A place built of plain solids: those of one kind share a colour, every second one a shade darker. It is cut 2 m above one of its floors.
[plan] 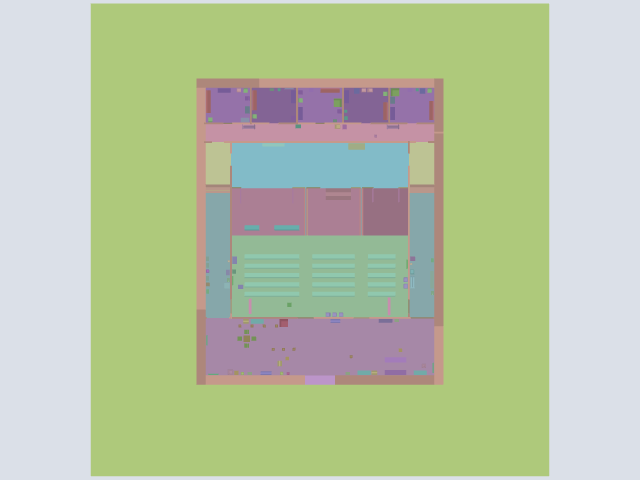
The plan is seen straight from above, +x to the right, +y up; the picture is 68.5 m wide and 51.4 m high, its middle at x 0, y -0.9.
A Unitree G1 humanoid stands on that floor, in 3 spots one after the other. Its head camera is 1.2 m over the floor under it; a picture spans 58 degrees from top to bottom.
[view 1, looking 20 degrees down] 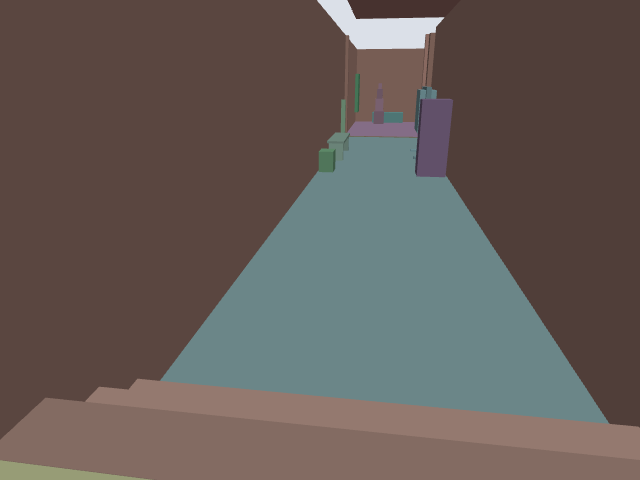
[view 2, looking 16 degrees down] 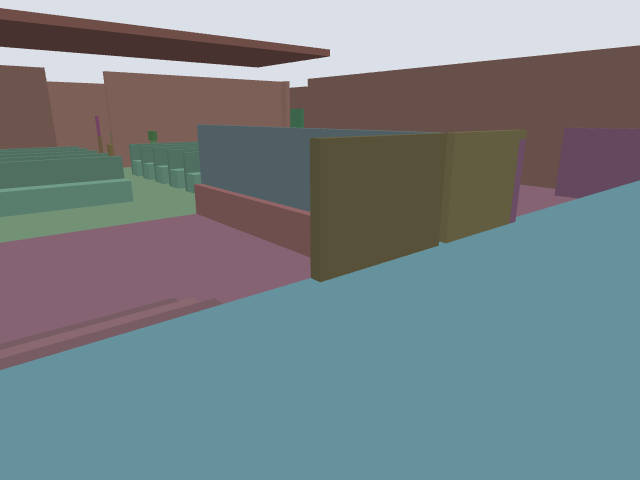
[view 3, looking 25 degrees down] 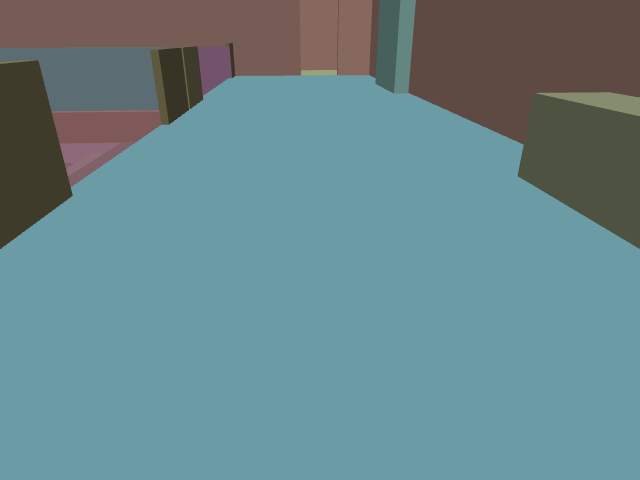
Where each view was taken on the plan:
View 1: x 10.93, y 6.00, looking -82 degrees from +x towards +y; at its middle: floor_promenade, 5.11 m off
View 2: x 1.98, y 7.08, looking -130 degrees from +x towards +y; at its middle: rail_end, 3.16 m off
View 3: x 6.92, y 6.59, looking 176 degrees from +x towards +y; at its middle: floor_stage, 2.84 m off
